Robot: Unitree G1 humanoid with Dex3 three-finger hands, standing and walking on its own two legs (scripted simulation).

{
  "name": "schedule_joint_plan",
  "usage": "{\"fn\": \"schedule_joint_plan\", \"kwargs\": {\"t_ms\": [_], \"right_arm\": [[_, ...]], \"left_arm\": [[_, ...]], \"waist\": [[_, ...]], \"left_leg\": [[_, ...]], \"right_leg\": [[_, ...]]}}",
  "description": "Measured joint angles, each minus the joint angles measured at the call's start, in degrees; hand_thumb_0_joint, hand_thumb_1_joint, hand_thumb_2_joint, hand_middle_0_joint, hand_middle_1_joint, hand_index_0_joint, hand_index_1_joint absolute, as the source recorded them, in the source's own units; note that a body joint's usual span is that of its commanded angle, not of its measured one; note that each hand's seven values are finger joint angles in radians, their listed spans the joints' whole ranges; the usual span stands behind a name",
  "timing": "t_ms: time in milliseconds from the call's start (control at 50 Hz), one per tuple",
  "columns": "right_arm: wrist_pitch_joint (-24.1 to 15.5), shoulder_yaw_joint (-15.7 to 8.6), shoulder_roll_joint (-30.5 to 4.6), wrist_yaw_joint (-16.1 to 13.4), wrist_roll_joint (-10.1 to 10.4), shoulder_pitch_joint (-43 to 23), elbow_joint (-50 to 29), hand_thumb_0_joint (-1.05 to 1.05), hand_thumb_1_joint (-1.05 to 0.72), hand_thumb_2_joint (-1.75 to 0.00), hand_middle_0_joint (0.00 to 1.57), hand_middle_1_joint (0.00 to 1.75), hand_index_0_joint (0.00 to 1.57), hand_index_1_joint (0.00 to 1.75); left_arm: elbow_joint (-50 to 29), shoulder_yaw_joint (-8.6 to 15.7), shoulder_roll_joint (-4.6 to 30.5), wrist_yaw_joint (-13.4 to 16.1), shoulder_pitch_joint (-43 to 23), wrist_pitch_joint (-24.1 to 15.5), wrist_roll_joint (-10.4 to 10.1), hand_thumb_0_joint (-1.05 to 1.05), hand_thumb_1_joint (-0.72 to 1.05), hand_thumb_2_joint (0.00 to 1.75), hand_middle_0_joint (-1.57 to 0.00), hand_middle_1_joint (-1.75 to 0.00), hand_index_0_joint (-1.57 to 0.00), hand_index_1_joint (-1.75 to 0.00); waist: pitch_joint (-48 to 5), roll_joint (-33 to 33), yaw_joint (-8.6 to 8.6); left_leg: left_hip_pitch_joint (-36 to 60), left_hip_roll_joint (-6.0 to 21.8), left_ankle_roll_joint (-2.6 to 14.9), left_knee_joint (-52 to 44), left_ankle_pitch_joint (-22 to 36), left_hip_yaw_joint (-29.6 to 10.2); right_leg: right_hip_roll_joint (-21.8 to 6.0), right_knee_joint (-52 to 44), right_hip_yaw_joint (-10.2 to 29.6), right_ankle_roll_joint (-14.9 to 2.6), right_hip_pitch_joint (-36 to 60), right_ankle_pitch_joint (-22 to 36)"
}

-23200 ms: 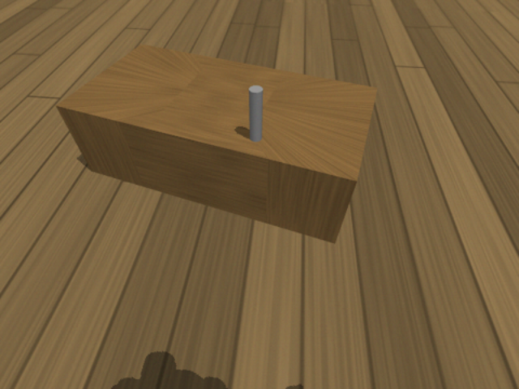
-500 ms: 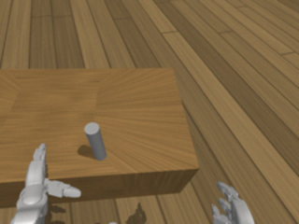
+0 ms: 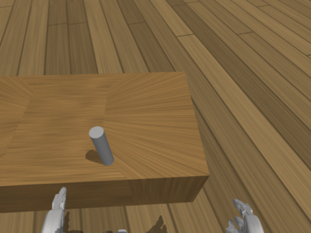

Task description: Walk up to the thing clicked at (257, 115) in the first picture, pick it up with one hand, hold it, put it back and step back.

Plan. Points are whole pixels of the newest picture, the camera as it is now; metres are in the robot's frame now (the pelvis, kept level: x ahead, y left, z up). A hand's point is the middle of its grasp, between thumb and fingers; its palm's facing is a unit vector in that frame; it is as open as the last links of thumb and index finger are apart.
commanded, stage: home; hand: left
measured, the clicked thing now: (102, 147) +0.46 +0.20 -0.20
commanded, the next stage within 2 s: stand in 1.80 s
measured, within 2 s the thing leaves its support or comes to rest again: neither
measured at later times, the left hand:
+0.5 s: hand (82, 224) +0.17 +0.18 -0.06, palm faces +0.09 -0.95 -0.30, open 17.6 cm
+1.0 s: hand out of the picture +0.14 +0.23 -0.10, palm faces -0.05 -0.92 -0.38, open 17.4 cm
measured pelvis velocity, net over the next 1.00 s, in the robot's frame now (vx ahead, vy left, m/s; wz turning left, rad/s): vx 0.01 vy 0.01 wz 0.00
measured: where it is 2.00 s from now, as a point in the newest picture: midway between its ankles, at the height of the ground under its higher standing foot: outside the picture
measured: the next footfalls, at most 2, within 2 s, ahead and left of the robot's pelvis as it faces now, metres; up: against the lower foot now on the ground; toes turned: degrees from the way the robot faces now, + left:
none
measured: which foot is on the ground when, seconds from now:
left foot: down 0.00-1.00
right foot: down 0.00-1.00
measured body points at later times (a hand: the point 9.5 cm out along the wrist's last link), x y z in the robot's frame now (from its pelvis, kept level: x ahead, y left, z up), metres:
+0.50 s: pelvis +0.01 +0.00 +0.00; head +0.04 -0.01 +0.45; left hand +0.17 +0.23 -0.04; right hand +0.17 -0.24 -0.08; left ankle +0.03 +0.13 -0.69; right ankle -0.01 -0.11 -0.69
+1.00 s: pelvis +0.01 +0.01 +0.02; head +0.03 +0.00 +0.47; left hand +0.14 +0.28 -0.07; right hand +0.14 -0.26 -0.10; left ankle +0.03 +0.13 -0.69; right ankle -0.01 -0.11 -0.69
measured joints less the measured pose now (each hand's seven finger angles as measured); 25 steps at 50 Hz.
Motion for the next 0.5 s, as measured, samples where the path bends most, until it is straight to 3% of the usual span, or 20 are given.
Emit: {"fn": "schedule_joint_plan", "kwargs": {"t_ms": [120, 500], "right_arm": [[-2.01, -0.53, -0.36, 0.09, -0.10, -0.15, 1.58, 0.01, -0.80, -0.84, 0.20, 0.28, 0.19, 0.28], [-6.36, -0.52, -0.18, 0.02, -0.54, -1.84, 3.49, 0.01, -0.88, -0.89, 0.20, 0.30, 0.20, 0.30]], "left_arm": [[0.83, -0.44, -0.87, 0.08, 0.25, 0.72, 0.32, -0.02, -0.59, 0.03, -0.05, -0.05, -0.06, -0.05], [-0.59, -0.33, -1.04, -0.02, 0.08, 5.08, 0.58, -0.01, -0.58, 0.04, -0.05, -0.05, -0.06, -0.05]], "waist": [[-1.37, 0.80, -0.81], [-0.85, 0.83, -0.35]], "left_leg": [[0.61, 0.19, -0.14, -0.33, -0.12, 0.23], [1.40, 0.13, -0.08, -0.62, -0.48, -0.03]], "right_leg": [[0.18, -0.21, 0.24, -0.13, 0.43, -0.08], [0.18, -1.15, -0.01, 0.00, 1.62, -0.16]]}}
